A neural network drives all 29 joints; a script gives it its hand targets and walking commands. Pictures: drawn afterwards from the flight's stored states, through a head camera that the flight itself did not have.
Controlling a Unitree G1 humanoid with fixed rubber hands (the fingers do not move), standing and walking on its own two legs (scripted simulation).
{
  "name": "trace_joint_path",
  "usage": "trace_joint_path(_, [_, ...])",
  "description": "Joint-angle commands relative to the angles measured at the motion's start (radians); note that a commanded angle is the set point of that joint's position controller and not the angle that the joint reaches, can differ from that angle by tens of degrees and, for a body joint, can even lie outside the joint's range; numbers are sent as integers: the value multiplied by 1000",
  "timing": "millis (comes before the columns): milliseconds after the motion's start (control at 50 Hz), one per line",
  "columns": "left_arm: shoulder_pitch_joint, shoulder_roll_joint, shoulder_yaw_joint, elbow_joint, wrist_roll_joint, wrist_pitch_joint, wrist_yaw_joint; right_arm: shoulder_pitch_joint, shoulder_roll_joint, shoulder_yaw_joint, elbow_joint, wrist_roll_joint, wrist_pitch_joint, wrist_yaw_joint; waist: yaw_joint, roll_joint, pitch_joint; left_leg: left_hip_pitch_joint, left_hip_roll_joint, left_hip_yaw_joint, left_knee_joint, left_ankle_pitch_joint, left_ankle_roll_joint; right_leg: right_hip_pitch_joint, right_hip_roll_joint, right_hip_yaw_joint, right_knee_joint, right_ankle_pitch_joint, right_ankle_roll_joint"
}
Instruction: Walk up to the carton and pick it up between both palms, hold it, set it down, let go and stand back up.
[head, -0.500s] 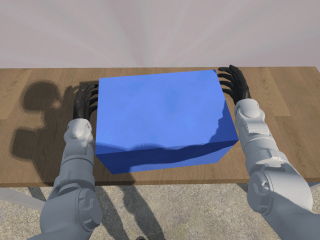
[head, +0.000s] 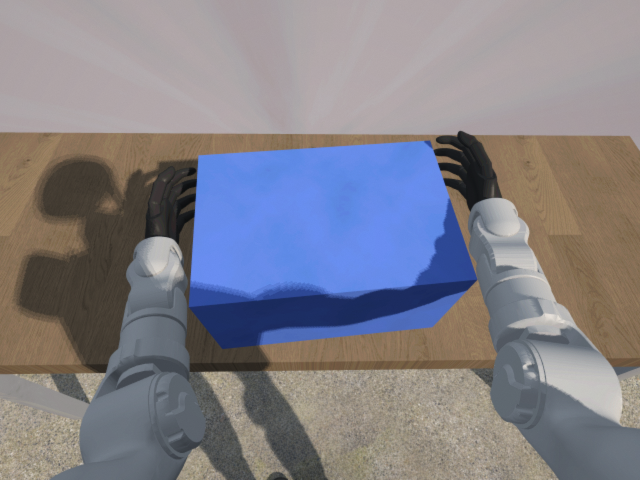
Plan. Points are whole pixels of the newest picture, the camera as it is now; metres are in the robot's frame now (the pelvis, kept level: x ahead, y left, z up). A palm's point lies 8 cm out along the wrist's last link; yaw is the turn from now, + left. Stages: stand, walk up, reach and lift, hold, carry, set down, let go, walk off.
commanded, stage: set down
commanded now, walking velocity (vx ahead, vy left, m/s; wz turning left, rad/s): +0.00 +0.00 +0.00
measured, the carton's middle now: (323, 247) +0.40 +0.03 +0.00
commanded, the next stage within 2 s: none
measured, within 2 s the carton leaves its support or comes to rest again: neither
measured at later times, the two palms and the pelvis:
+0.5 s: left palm (173, 249) +0.39 +0.24 +0.00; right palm (475, 196) +0.45 -0.17 +0.07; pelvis -0.01 +0.01 -0.01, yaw +0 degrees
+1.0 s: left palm (136, 237) +0.39 +0.28 +0.03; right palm (518, 216) +0.42 -0.22 +0.07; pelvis -0.03 +0.02 -0.03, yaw -1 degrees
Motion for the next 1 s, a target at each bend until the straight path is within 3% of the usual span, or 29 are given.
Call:
trace_joint_path(0, [-409, -261, -131, 55, 60, -62, -41, -261, 424, 178, 40, -25, -45, 113, 125, 17, -382, 82, 4, 110, 33, 328, 37, 148, -46, -36, 63, 303, 62])
trace_joint_path(20, [-391, -243, -112, 73, 59, -73, -34, -255, 451, 205, 20, -21, -57, 108, 144, 6, -396, 72, 5, 112, 48, 364, 41, 155, -42, -37, 81, 335, 66])
trace_joint_path(40, [-422, -246, -113, 62, 66, -75, -30, -267, 451, 175, 27, -34, -50, 105, 106, -18, -387, 78, 5, 108, 37, 316, 47, 163, -48, -31, 59, 289, 63])
trace_joint_path(80, [-412, -239, -80, 79, 92, -66, -36, -234, 444, 166, 44, -42, -41, 94, 113, -18, -329, 34, -1, 124, 32, 280, 53, 158, -52, -29, 62, 296, 66])
trace_joint_path(100, [-431, -279, -93, 96, 93, -71, -45, -263, 497, 189, 20, -45, -36, 105, 145, -43, -324, 14, -4, 128, 21, 252, 57, 169, -56, -14, 73, 294, 76])
trace_joint_path(160, [-404, -100, -112, 95, 31, -80, -2, -279, 276, 180, 35, 25, -56, 74, 123, -17, -413, 35, 10, 121, 34, 296, 41, 165, -46, -22, 82, 307, 59])
trace_joint_path(180, [-381, 38, -99, 94, 9, -93, 24, -244, 139, 218, 40, 67, -65, 54, 133, 7, -471, 56, 3, 127, 57, 351, 31, 197, -48, 0, 94, 401, 60])
trace_joint_path(280, [-407, 196, -202, 162, -146, -116, 112, -294, -80, 373, 168, 318, -79, -17, 133, -6, -433, 6, 13, 114, 116, 349, 5, 77, -13, 10, 112, 311, 36])
trace_joint_path(340, [-441, 239, -253, 273, -233, -133, 128, -352, -139, 448, 250, 448, -83, -28, 135, 8, -480, -62, 17, 90, 138, 273, 7, 13, -20, 21, 136, 257, 23])
trace_joint_path(360, [-415, 266, -264, 342, -270, -144, 124, -352, -132, 498, 255, 494, -77, -27, 170, -14, -478, -102, 10, 99, 162, 259, 11, -10, -27, 28, 143, 229, 23])
trace_joint_path(380, [-417, 269, -302, 362, -295, -163, 122, -353, -171, 492, 288, 508, -82, -36, 120, -10, -509, -97, 15, 88, 176, 251, 0, -42, -17, 18, 147, 217, 15])
trace_joint_path(460, [-459, 342, -344, 359, -367, -241, 111, -384, -270, 606, 321, 631, -133, -23, 157, 29, -756, 23, 9, 74, 298, 466, -29, -139, -2, 1, 219, 288, 9])
trace_joint_path(480, [-500, 356, -355, 451, -374, -262, 101, -400, -276, 592, 394, 633, -132, -21, 138, 40, -737, 1, 4, 66, 321, 445, -26, -205, 2, 0, 227, 235, 12])
trace_joint_path(500, [-480, 360, -386, 272, -407, -276, 117, -387, -315, 572, 314, 641, -156, -19, 128, 92, -829, 96, 15, 59, 334, 530, -43, -257, 15, -14, 227, 250, 1])
trace_joint_path(520, [-520, 361, -388, 264, -420, -278, 119, -439, -334, 573, 331, 645, -170, -18, 114, 93, -844, 127, 18, 53, 366, 581, -56, -296, 20, -22, 224, 218, 2])
trace_joint_path(560, [-493, 383, -417, 309, -446, -284, 117, -414, -373, 635, 326, 717, -179, -2, 151, 81, -827, 111, 13, 60, 390, 635, -61, -306, 27, -26, 246, 245, 4])
trace_joint_path(580, [-556, 407, -391, 370, -450, -267, 106, -496, -388, 643, 307, 714, -168, -1, 172, 58, -835, 69, 10, 67, 386, 616, -53, -286, 20, -11, 237, 230, 7])
trace_joint_path(640, [-683, 424, -457, 394, -498, -238, 99, -589, -451, 643, 352, 741, -146, 18, 143, 104, -785, 10, 11, 40, 396, 491, -65, -359, 22, -32, 255, 78, -3])
trace_joint_path(720, [-684, 429, -504, 466, -549, -207, 87, -627, -489, 632, 286, 773, -139, 28, 135, 83, -843, 1, 12, 32, 412, 486, -65, -367, 24, -41, 274, 92, -3])
trace_joint_path(740, [-475, 386, -499, 344, -527, -184, 97, -471, -493, 632, 245, 810, -158, 34, 159, 116, -892, 137, 19, 17, 403, 636, -80, -360, 35, -60, 254, 186, -8])
trace_joint_path(800, [-563, 406, -515, 401, -537, -144, 86, -546, -560, 591, 248, 819, -150, 44, 124, 141, -895, 186, 28, 9, 421, 667, -100, -473, 39, -72, 240, 97, -13])
trace_joint_path(840, [-494, 409, -482, 259, -522, -112, 90, -463, -603, 571, 175, 811, -159, 47, 123, 141, -908, 248, 40, -22, 437, 743, -113, -415, 50, -76, 234, 161, -6])
trace_joint_path(860, [-555, 404, -481, 245, -514, -101, 91, -516, -598, 554, 257, 812, -138, 60, 123, 174, -870, 253, 45, -18, 433, 719, -120, -458, 51, -73, 223, 88, -17])
trace_joint_path(880, [-502, 401, -480, 109, -528, -89, 102, -460, -613, 565, 129, 839, -138, 62, 107, 132, -941, 293, 37, -9, 431, 741, -113, -386, 63, -71, 213, 153, -16])
trace_joint_path(900, [-531, 399, -485, 214, -530, -67, 92, -479, -598, 573, 246, 839, -113, 66, 108, 143, -827, 249, 41, -12, 420, 706, -109, -434, 51, -65, 204, 83, -12])
trace_joint_path(920, [-349, 387, -475, 159, -507, -67, 99, -328, -564, 610, 172, 840, -113, 71, 133, 108, -778, 261, 36, -6, 391, 682, -97, -352, 51, -62, 191, 166, -13])
trace_joint_path(940, [-643, 449, -447, 179, -529, -61, 89, -593, -576, 608, 154, 832, -92, 72, 153, 110, -850, 160, 25, 21, 416, 609, -84, -348, 40, -44, 224, 78, 0])
trace_joint_path(960, [-283, 404, -471, 58, -506, -51, 107, -261, -583, 608, 95, 883, -102, 88, 130, 83, -819, 265, 33, 1, 373, 695, -86, -246, 61, -61, 200, 231, -9])
trace_joint_path(980, [-421, 447, -421, 146, -504, -42, 94, -389, -589, 624, 158, 851, -81, 76, 160, 80, -730, 196, 28, 10, 381, 612, -81, -325, 44, -37, 204, 123, 3])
